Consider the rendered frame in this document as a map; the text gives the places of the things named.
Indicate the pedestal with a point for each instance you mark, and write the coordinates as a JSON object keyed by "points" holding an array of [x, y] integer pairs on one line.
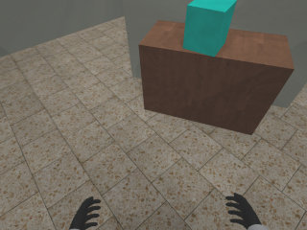
{"points": [[232, 90]]}

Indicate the left robot hand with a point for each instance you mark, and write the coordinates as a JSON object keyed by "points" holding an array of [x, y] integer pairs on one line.
{"points": [[81, 217]]}

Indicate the right robot hand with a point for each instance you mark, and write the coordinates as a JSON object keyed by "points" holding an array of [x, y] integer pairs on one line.
{"points": [[246, 212]]}

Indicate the carton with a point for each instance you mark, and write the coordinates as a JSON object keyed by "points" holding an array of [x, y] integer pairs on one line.
{"points": [[206, 25]]}

